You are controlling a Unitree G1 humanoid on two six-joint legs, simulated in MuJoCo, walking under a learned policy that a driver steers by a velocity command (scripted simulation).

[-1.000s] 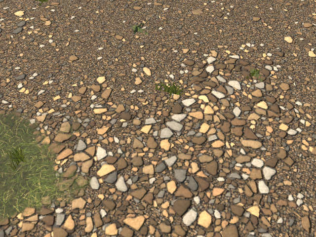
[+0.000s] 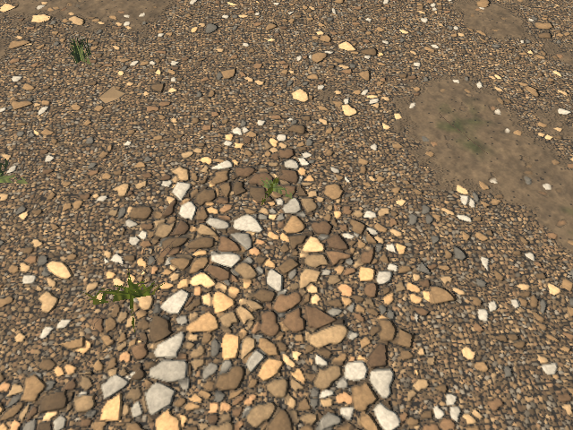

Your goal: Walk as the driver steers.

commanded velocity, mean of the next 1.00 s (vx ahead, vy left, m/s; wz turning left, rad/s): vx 0.25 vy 0.00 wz -0.22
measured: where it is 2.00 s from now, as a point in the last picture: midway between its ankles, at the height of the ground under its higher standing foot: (337, 404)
